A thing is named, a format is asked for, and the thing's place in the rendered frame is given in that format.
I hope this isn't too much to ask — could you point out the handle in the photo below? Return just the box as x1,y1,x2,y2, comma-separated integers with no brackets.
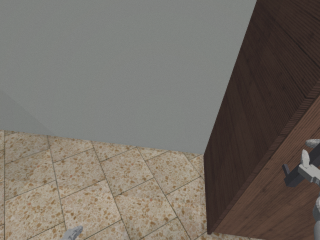
282,143,320,188

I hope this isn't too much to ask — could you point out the wardrobe door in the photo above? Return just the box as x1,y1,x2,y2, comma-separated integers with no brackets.
213,92,320,240

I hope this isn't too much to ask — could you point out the robot left hand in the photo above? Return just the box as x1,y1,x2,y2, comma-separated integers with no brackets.
59,225,83,240

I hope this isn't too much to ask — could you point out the robot right hand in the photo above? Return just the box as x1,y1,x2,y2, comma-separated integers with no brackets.
297,139,320,187

